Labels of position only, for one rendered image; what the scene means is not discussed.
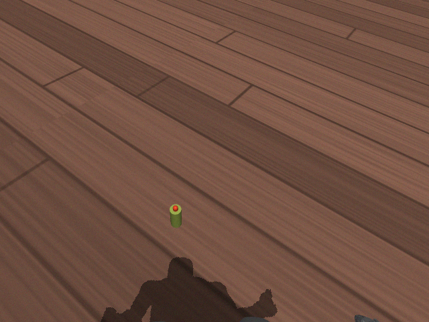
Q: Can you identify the bottle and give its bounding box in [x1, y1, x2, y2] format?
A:
[170, 204, 182, 228]

